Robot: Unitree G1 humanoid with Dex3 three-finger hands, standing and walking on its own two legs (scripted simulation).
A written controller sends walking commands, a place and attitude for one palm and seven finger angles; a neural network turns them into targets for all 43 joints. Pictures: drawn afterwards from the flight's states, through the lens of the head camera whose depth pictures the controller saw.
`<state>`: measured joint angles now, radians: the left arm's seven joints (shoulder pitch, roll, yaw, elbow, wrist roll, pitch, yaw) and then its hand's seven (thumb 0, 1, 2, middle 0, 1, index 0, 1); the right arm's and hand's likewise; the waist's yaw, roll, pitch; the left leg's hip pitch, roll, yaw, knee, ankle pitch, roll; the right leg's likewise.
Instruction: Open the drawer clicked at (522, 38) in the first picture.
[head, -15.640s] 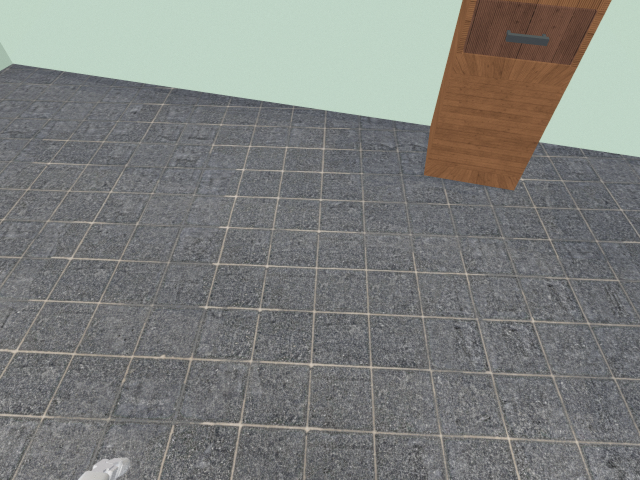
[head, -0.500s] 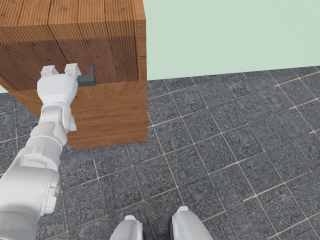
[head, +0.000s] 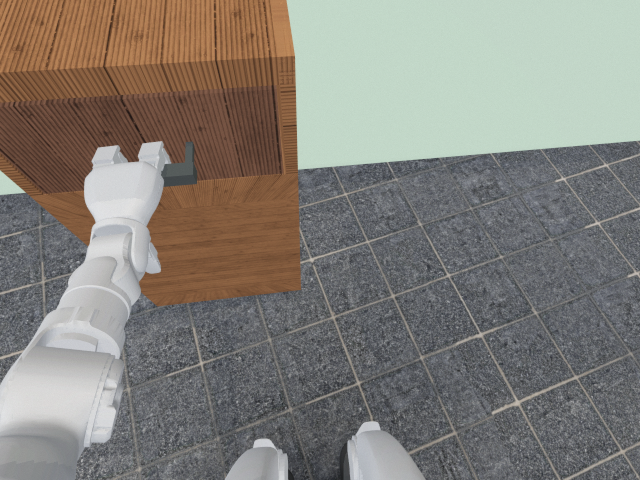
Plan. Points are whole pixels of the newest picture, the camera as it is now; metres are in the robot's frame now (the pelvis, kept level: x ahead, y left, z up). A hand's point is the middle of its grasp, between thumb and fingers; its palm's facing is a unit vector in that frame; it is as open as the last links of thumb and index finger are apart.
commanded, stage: close the thumb around the handle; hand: left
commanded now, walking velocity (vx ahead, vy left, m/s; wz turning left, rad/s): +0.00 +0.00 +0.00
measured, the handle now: (146, 164) +0.54 +0.23 +0.00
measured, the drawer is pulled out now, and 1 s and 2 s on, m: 0.00 0.03 0.15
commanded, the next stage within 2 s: pull the drawer open in 0.62 s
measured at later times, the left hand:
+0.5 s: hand (143, 208) +0.47 +0.23 -0.02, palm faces -0.06 -0.01 -1.00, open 6.3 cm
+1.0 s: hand (142, 226) +0.45 +0.22 -0.02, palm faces -0.05 -0.04 -1.00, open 6.0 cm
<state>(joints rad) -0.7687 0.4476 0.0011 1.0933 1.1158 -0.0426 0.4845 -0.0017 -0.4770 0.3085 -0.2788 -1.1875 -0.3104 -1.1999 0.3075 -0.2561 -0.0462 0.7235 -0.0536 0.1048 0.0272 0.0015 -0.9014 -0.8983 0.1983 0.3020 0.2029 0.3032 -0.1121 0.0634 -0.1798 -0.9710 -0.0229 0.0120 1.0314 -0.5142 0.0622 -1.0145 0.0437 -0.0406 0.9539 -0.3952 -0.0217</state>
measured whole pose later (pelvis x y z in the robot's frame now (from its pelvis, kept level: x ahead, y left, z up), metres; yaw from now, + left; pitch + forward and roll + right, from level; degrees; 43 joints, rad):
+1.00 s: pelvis +0.01 +0.00 +0.01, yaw +0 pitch +24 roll -2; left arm -0.62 0.41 0.00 0.97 1.11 -0.04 0.49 0.01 0.72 0.80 -0.29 -1.33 -0.34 -1.30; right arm 0.31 -0.25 -0.06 0.72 -0.05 0.12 0.03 0.00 -0.90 -0.90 0.20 0.30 0.20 0.30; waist -0.08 0.06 -0.18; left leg -0.89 -0.02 0.02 0.97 -0.51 0.06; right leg -0.94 0.05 -0.02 0.91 -0.39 -0.02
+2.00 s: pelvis +0.00 -0.01 +0.02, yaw +0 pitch +17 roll -1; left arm -0.17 0.30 -0.09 0.59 1.12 0.04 0.54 0.01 0.70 0.83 -0.29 -1.33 -0.36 -1.31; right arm 0.19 -0.24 -0.05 0.66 -0.02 0.11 -0.01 0.01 -0.90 -0.90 0.20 0.30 0.20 0.30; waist -0.01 0.05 -0.16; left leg -0.73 -0.03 0.03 0.92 -0.49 0.05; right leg -0.80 0.04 -0.01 0.89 -0.39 -0.03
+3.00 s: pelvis +0.00 -0.02 +0.01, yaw +0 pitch +15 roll +1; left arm 0.32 0.28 -0.09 0.18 1.12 0.04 0.57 0.02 0.70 0.80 -0.28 -1.30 -0.39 -1.32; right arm 0.11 -0.22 -0.02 0.58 -0.04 0.07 0.01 0.01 -0.90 -0.90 0.20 0.30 0.20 0.30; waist 0.03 0.03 -0.16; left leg -0.69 -0.02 0.04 0.96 -0.52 0.03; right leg -0.78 0.05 -0.01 0.96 -0.43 -0.06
